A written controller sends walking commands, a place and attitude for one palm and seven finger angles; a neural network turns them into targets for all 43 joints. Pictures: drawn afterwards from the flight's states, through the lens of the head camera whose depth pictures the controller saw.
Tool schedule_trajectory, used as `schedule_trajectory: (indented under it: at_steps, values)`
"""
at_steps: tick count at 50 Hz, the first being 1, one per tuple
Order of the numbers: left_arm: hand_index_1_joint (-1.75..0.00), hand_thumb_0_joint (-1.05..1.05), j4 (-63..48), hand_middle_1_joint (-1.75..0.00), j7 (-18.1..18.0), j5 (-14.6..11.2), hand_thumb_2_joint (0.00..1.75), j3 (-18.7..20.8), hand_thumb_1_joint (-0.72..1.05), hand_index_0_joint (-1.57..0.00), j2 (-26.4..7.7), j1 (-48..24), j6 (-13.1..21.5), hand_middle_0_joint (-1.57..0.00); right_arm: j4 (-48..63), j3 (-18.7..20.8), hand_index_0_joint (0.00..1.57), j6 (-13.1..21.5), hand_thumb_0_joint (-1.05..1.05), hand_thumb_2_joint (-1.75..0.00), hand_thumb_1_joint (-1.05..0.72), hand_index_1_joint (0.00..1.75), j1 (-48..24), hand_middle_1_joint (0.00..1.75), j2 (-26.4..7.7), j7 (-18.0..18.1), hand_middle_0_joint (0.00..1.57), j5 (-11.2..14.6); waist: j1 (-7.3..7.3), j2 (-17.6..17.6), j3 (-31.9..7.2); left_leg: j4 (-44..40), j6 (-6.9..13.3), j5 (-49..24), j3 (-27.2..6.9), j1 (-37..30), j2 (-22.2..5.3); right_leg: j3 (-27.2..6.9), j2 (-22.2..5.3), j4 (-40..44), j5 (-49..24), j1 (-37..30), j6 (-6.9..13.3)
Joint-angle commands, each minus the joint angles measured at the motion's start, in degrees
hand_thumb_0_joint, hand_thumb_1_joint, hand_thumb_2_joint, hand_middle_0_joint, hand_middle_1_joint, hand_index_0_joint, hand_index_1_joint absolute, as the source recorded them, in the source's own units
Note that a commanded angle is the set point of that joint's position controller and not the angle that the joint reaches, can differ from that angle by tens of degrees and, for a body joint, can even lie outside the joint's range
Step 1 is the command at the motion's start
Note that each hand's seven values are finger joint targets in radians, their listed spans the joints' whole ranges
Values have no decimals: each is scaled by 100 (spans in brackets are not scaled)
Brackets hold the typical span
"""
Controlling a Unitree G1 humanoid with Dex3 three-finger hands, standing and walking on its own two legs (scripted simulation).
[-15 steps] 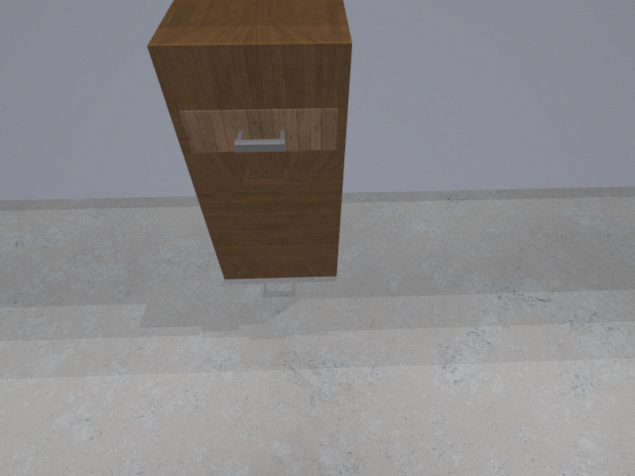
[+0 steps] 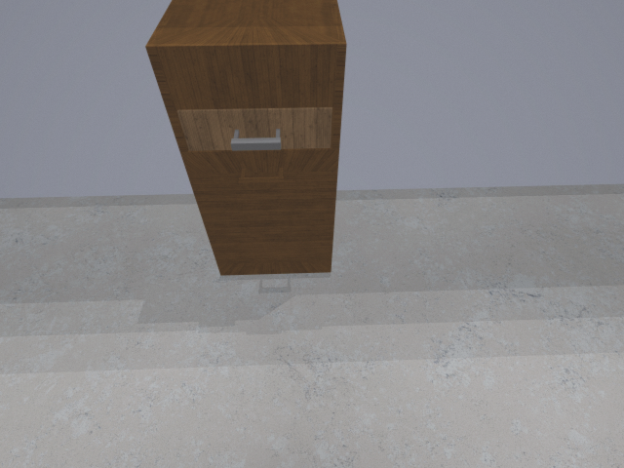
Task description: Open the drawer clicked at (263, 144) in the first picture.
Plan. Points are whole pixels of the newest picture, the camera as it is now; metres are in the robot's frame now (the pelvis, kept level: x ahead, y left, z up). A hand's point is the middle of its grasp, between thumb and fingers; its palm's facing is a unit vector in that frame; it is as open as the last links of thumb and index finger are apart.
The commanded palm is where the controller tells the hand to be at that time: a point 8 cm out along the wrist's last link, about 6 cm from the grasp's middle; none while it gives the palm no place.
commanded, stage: look at it before walking up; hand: left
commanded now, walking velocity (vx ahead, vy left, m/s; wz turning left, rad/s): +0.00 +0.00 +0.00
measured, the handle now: (256, 138) +0.87 +0.18 -0.11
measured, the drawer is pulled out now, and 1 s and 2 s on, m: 0.00 0.00 0.00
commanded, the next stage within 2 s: take the last steps up to it in 0.54 s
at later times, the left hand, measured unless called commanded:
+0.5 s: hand out of the picture +0.04 +0.22 -0.17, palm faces +0.00 -0.96 -0.28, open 7.4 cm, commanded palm none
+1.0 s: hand out of the picture +0.01 +0.19 -0.20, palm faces +0.05 -0.99 -0.15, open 7.4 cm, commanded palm none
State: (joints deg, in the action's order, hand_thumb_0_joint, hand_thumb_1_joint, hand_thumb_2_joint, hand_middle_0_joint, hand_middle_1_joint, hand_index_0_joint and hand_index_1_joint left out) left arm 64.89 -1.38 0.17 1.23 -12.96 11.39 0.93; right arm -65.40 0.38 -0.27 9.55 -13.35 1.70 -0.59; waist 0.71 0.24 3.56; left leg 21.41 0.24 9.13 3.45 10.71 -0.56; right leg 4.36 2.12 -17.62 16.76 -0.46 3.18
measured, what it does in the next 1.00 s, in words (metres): shifts its weight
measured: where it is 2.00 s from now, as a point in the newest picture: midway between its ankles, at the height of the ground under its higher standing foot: (342, 429)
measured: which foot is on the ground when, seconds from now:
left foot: down 0.00-1.00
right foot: down 0.00-0.96, up 0.98-1.00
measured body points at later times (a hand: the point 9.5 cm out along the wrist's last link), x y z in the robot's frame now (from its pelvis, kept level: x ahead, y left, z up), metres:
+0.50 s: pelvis +0.00 +0.01 +0.00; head +0.02 +0.00 +0.45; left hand +0.04 +0.27 -0.15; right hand +0.04 -0.26 -0.15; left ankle +0.03 +0.12 -0.74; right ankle -0.08 -0.07 -0.74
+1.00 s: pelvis +0.05 +0.02 -0.02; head +0.07 +0.04 +0.43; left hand +0.01 +0.24 -0.19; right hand +0.04 -0.20 -0.17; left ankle +0.03 +0.12 -0.74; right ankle -0.07 -0.07 -0.73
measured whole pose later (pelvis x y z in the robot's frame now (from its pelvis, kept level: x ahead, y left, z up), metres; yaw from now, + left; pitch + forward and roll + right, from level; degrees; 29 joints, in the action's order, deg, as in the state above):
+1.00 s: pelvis +0.05 +0.02 -0.02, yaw +0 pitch -2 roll +0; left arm 67.2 -0.2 0.5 1.8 -9.9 20.1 0.5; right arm -66.0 1.0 1.0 16.6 -7.4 0.9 -1.9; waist 0.9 -3.0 2.8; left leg 36.9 1.9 22.4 6.8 12.9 -1.3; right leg 5.0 -0.2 -40.0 28.3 4.7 2.0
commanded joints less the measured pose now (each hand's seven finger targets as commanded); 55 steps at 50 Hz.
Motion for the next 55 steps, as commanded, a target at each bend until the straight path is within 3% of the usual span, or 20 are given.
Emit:
schedule_trajectory:
  at_steps: [1, 19, 33, 35, 37, 38, 41, 42, 44, 45, 46, 47, 48, 49, 50, 51, 52, 53, 55]
  values:
    - [-30, 0, -227, -30, -79, 28, 90, 157, 90, -20, -967, 148, 69, -20, 240, 161, 20, 103, 0, -90, -90, 30, 94, 30, -865, 49, 20, -13, -16, -48, -254, -89, 178, -1312, -638, -598, -659, -597, -992, 342, -1838, 540, -179]
    - [-30, 0, -233, -30, -56, 24, 90, 135, 90, -20, -1087, 44, 75, -20, 224, 163, 20, 110, 0, -90, -90, 30, -18, 30, -1000, 26, 20, -14, -11, -12, -216, -217, 178, -1245, -708, -647, -684, -613, -1002, 416, -1531, 609, -132]
    - [-30, 0, -247, -30, -54, 25, 90, 144, 90, -20, -1172, -22, 79, -20, 251, 171, 20, 130, 0, -90, -90, 30, -82, 30, -1085, 26, 20, -5, -18, 56, -286, -208, 186, -1460, -715, -687, -700, -595, -1024, 390, -1730, 528, -142]
    - [-30, 0, -89, -30, -79, 14, 90, 14, 90, -20, -595, 298, 10, -20, 109, 45, 20, 54, 0, -90, -90, 30, 175, 30, -487, 2, 20, -32, 2, -39, -336, -134, 112, -881, -626, -655, -641, -522, -979, 406, -962, 547, -224]
    - [-30, 0, -10, -30, -44, 33, 90, -3, 90, -20, -546, 440, -57, -20, 23, 51, 20, -11, 0, -90, -90, 30, 318, 30, -442, -28, 20, -94, 12, -18, 13, -55, 90, 292, -572, -320, -537, -542, -918, 375, 517, 809, -83]
    - [-30, 0, -1, -30, -18, 49, 90, 21, 90, -20, -603, 482, -67, -20, 46, 68, 20, -18, 0, -90, -90, 30, 329, 30, -419, -45, 20, -104, -6, -119, 205, 61, 84, 653, -507, -36, -483, -610, -951, 407, 924, 881, -13]
    - [-30, 0, 18, -30, 17, 68, 90, 106, 90, -20, -708, 697, -57, -20, 184, 87, 20, 10, 0, -90, -90, 30, 245, 30, -268, -88, 20, -115, -94, -664, 556, 944, 9, 967, -115, 919, -233, -1053, -1326, 577, 1448, 639, 340]
    - [-30, 0, 8, -30, 19, 73, 90, 133, 90, -20, -693, 765, -36, -20, 242, 108, 20, 26, 0, -90, -90, 30, 204, 30, -227, -90, 20, -119, -114, -787, 739, 1292, -20, 1039, 3, 1182, -243, -1200, -1507, 581, 1248, 612, 492]
    - [-30, 0, -3, -30, 31, 101, 90, 180, 90, -20, -669, 898, 31, -20, 327, 159, 20, 62, 0, -90, -90, 30, 178, 30, -187, -93, 20, -110, -110, -713, 813, 1722, -39, 1395, 119, 1447, -325, -1217, -1688, 303, 156, 451, 708]
    - [-30, 0, 0, -30, 27, 112, 90, 194, 90, -20, -655, 990, 51, -20, 366, 185, 20, 78, 0, -90, -90, 30, 258, 30, -172, -90, 20, -102, -81, -563, 846, 1732, -6, 1437, 208, 1411, -352, -1137, -1706, 110, -364, 417, 737]
    - [-30, 0, -8, -30, 30, 115, 90, 218, 90, -20, -647, 974, 74, -20, 321, 193, 20, 109, 0, -90, -90, 30, 516, 30, -101, -83, 20, -107, 70, -386, 803, 1333, 38, 1275, 285, 1019, -384, -864, -1621, -358, -1187, 532, 676]
    - [-30, 0, -50, -30, 42, 89, 90, 218, 90, -20, -568, 881, 93, -20, 129, 220, 20, 173, 0, -90, -90, 30, 1173, 30, -126, -73, 20, -128, 344, 114, 450, 765, 197, 140, 197, -128, -403, -331, -1215, -1384, -2152, 984, 411]
    - [-30, 0, -236, -30, 79, 35, 90, 192, 90, -20, -370, 687, 106, -20, -184, 294, 20, 254, 0, -90, -90, 30, 2126, 30, -433, -12, 20, -186, 626, 1210, 43, 414, 714, -1633, -1104, -1465, -1125, 274, -528, -3165, -1950, 2105, -5]
    - [-30, 0, -540, -30, 80, -9, 90, 95, 90, -20, -229, 127, 169, -20, -493, 322, 20, 283, 0, -90, -90, 30, 3055, 30, -609, 91, 20, -190, 892, 2235, -110, -19, 1255, -4030, -2657, -2309, -2157, 269, -36, -4788, 1389, 3472, -169]
    - [-30, 0, -689, -30, 37, 22, 90, 148, 90, -20, -353, -340, 137, -20, -553, 258, 20, 252, 0, -90, -90, 30, 3250, 30, -521, 156, 20, -161, 844, 1112, 137, 3, 1440, -4357, -2743, -1923, -2517, -354, -310, -5507, 1587, 3788, -73]
    - [-30, 0, -725, -30, 34, 39, 90, 175, 90, -20, -200, -308, 112, -20, -410, 280, 20, 276, 0, -90, -90, 30, 2959, 30, -483, 171, 20, -178, 650, 401, 303, -146, 1447, -3423, -2627, -1346, -2629, -610, -585, -5656, 1359, 3805, -88]
    - [-30, 0, -756, -30, 82, 63, 90, 176, 90, -20, -78, -245, 67, -20, -235, 265, 20, 324, 0, -90, -90, 30, 2552, 30, -376, 155, 20, -181, 425, 190, 419, -429, 1290, -2262, -2354, -921, -2435, -679, -746, -5459, 1131, 3763, -147]
    - [-30, 0, -775, -30, 146, 85, 90, 186, 90, -20, 20, -171, 19, -20, -148, 255, 20, 367, 0, -90, -90, 30, 2230, 30, -315, 141, 20, -157, 251, 305, 513, -707, 1098, -1366, -2011, -499, -2192, -587, -811, -5206, 817, 3616, -215]
    - [-30, 0, -832, -30, 260, 87, 90, 196, 90, -20, 154, -122, -31, -20, -76, 237, 20, 426, 0, -90, -90, 30, 1980, 30, -198, 115, 20, -135, 103, 785, 537, -993, 875, -497, -1383, -113, -1742, -357, -856, -4489, 290, 3369, -325]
